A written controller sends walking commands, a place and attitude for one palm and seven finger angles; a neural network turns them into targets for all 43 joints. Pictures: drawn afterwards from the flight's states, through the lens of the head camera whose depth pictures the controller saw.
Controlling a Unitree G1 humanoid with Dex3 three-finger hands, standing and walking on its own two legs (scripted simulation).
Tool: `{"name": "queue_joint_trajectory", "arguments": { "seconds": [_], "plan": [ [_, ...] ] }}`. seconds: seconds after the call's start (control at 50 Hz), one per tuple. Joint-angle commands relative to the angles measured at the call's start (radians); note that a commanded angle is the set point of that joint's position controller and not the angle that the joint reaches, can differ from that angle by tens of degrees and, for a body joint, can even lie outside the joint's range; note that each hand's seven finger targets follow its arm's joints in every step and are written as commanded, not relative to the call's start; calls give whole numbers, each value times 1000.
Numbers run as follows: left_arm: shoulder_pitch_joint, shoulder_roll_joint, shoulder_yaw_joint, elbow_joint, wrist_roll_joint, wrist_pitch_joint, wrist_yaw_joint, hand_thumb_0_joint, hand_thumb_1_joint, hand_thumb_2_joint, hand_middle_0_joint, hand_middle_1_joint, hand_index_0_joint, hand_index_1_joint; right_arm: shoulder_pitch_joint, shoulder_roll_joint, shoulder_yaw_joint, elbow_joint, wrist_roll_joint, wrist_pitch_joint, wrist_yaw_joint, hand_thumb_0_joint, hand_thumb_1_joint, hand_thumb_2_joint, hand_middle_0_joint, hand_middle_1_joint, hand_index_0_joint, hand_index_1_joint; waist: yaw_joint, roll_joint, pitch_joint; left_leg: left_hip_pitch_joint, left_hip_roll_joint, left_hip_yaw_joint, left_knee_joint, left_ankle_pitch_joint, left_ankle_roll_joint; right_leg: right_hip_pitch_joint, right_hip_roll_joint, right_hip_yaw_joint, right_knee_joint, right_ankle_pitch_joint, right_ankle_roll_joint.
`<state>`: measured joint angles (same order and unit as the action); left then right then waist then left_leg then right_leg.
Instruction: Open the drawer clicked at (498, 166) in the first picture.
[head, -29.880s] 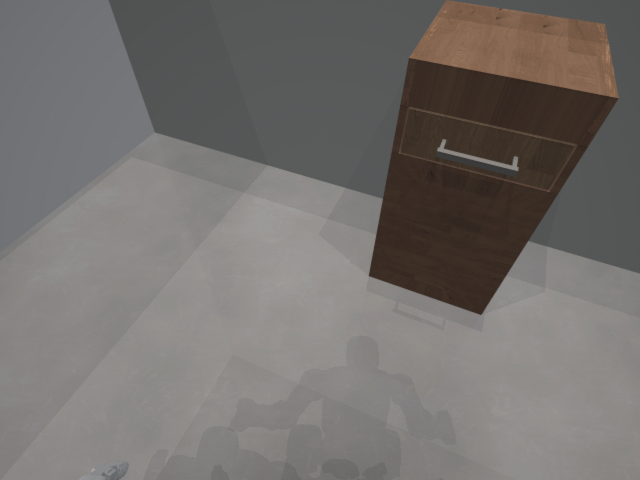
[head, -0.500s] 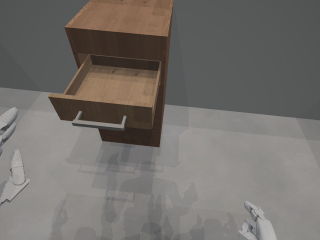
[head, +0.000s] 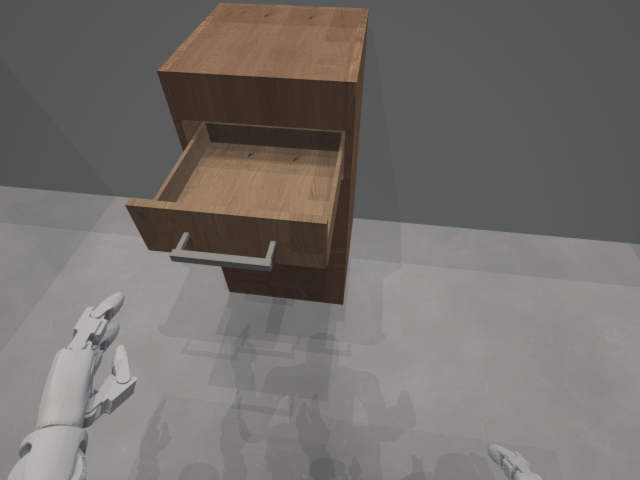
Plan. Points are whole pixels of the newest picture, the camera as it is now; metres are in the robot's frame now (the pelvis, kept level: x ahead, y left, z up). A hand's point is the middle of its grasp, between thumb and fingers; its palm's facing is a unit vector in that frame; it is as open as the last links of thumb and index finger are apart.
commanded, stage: let the arm hang, fingers relaxed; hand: left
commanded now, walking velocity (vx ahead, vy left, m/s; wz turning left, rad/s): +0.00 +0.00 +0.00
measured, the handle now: (224, 251) +0.53 +0.22 -0.09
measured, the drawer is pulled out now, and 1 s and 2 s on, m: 0.30 0.30 0.30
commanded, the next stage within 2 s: look to check the result in 1.00 s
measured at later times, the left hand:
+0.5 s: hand out of the picture -0.02 +0.19 -0.16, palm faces +0.01 -0.97 -0.23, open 7.3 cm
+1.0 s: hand out of the picture -0.01 +0.16 -0.16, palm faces +0.02 -0.98 -0.18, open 7.4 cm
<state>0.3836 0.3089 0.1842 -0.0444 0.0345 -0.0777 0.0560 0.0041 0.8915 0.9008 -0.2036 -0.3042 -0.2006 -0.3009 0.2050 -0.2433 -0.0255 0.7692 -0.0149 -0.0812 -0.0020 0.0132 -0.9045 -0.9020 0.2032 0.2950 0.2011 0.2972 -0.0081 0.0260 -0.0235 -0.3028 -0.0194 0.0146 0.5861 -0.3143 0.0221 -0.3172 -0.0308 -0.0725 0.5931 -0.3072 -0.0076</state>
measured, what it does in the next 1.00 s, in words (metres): stands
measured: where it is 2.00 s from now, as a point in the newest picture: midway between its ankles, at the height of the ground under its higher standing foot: outside the picture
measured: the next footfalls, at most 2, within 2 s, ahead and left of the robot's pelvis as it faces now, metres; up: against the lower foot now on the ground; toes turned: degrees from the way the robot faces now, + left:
none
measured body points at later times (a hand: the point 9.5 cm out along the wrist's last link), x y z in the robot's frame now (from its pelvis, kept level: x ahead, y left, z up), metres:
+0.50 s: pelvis +0.01 +0.00 +0.01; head +0.03 +0.00 +0.46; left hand -0.02 +0.24 -0.14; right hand -0.02 -0.21 -0.15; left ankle -0.01 +0.11 -0.73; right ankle +0.00 -0.11 -0.73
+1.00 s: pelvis +0.00 -0.01 +0.01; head +0.01 -0.01 +0.46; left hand -0.01 +0.21 -0.15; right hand -0.04 -0.21 -0.15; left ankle -0.01 +0.11 -0.73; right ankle +0.00 -0.11 -0.73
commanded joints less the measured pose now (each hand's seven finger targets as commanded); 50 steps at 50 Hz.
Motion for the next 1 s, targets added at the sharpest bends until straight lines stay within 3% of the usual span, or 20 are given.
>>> {"name": "queue_joint_trajectory", "arguments": {
  "seconds": [0.0, 0.02, 0.04, 0.08, 0.14, 0.18, 0.28, 0.36, 0.5, 0.66, 0.98],
  "plan": [
    [-9, -2, -96, 410, 6, 81, -34, 0, 900, 900, -200, -300, -200, -300, 39, -92, -22, -41, -5, 25, -7, 0, -900, -900, 200, 300, 200, 300, 0, -225, -102, 29, 78, -72, -5, 448, 17, 175, -95, 94, -18, 534, -61],
    [-28, 11, -97, 482, 2, 85, -31, 0, 900, 900, -200, -300, -200, -300, 39, -85, -19, -28, -7, 39, -12, 0, -900, -900, 200, 300, 200, 300, 4, -178, -80, 40, 59, -53, -9, 434, 8, 189, -115, 108, -29, 604, -72],
    [-53, 20, -101, 555, -3, 88, -28, 0, 900, 900, -200, -300, -200, -300, 42, -76, -13, -7, -7, 50, -16, 0, -900, -900, 200, 300, 200, 300, 1, -113, -64, 61, 58, -49, -35, 425, 1, 190, -114, 113, -37, 595, -74],
    [-97, 25, -114, 688, -11, 93, -27, 0, 900, 900, -200, -300, -200, -300, 37, -62, 0, 39, -7, 64, -21, 0, -900, -900, 200, 300, 200, 300, 4, 14, 3, 69, 80, -68, -115, 398, 6, 163, -79, 100, -71, 410, -52],
    [-99, 14, -130, 849, -19, 93, -30, 0, 900, 900, -200, -300, -200, -300, 34, -60, 13, 103, -1, 70, -29, 0, -900, -900, 200, 300, 200, 300, 16, 93, 30, 81, 110, -96, -181, 369, 21, 182, -48, 98, -139, 240, -33],
    [-72, -24, -120, 918, -17, 86, -29, 0, 900, 900, -200, -300, -200, -300, 54, -35, 10, 139, -4, 71, -35, 0, -900, -900, 200, 300, 200, 300, 17, 143, 11, 103, 104, -84, -192, 299, 21, 196, -54, 104, -185, 223, -40],
    [-73, -26, -141, 1035, -23, 77, -31, 0, 900, 900, -200, -300, -200, -300, 124, -15, 13, 222, 4, 74, -42, 0, -900, -900, 200, 300, 200, 300, 4, 54, 7, 156, 114, -75, -205, 315, 22, 195, -63, 93, -221, 276, -43],
    [-58, -36, -152, 1100, -25, 77, -27, 0, 900, 900, -200, -300, -200, -300, 157, -5, 17, 268, 8, 76, -46, 0, -900, -900, 200, 300, 200, 300, 3, -10, 59, 160, 120, -76, -226, 318, 25, 176, -64, 87, -240, 271, -42],
    [-28, -49, -161, 1159, -24, 75, -22, 0, 900, 900, -200, -300, -200, -300, 185, 9, 20, 315, 9, 76, -45, 0, -900, -900, 200, 300, 200, 300, 5, -36, 95, 155, 118, -72, -261, 233, 26, 147, -60, 93, -261, 185, -39],
    [-24, -71, -160, 1176, -23, 75, -18, 0, 900, 900, -200, -300, -200, -300, 201, 41, 20, 342, 5, 73, -45, 0, -900, -900, 200, 300, 200, 300, 5, -15, 138, 118, 114, -72, -285, 172, 23, 126, -57, 99, -267, 134, -37],
    [-19, -87, -154, 1176, -23, 68, -18, 0, 900, 900, -200, -300, -200, -300, 213, 60, 14, 344, 4, 72, -48, 0, -900, -900, 200, 300, 200, 300, 5, -11, 132, 120, 111, -62, -275, 170, 17, 121, -58, 107, -275, 144, -43]
  ]
}}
